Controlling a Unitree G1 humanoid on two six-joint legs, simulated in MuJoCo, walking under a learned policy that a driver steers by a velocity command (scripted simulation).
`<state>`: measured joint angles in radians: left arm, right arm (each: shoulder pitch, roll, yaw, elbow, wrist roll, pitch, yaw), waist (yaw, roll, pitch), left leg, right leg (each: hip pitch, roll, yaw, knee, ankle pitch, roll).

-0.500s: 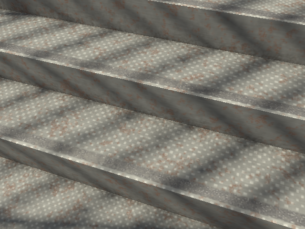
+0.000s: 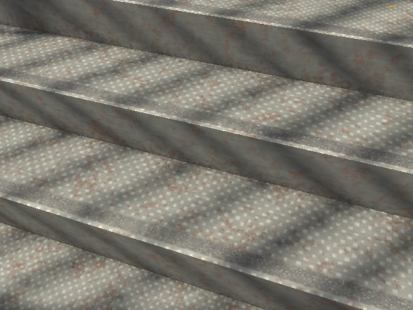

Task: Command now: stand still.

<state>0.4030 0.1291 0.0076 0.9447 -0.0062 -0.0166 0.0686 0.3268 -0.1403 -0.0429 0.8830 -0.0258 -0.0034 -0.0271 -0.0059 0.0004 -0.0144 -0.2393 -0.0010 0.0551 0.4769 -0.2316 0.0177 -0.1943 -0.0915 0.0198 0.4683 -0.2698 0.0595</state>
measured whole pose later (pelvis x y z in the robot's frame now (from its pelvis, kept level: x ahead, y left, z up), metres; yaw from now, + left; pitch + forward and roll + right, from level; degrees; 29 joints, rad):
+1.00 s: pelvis +0.19 -0.03 +0.02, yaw -1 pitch +5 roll -2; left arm -0.09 0.04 -0.07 0.59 -0.01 -0.04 0.01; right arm 0.54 -0.15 0.00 1.12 0.04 -0.10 -0.03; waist -0.04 0.05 -0.04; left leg 0.08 0.08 0.06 0.19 -0.16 0.04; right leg -0.96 -0.01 -0.15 1.34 -0.48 -0.16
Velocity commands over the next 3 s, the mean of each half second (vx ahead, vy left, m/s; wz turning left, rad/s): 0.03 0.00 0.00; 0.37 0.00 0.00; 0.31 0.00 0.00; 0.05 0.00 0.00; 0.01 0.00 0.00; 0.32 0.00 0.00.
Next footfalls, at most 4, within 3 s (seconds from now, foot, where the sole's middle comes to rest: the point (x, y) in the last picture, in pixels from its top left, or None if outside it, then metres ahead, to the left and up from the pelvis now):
1.00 right None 0.35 -0.12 -0.60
1.52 left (217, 225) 0.65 0.00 -0.43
2.02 right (294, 231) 0.63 -0.21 -0.43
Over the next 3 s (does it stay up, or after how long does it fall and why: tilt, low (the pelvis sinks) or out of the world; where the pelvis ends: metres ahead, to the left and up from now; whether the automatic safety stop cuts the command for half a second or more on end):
stays up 0.77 -0.02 0.33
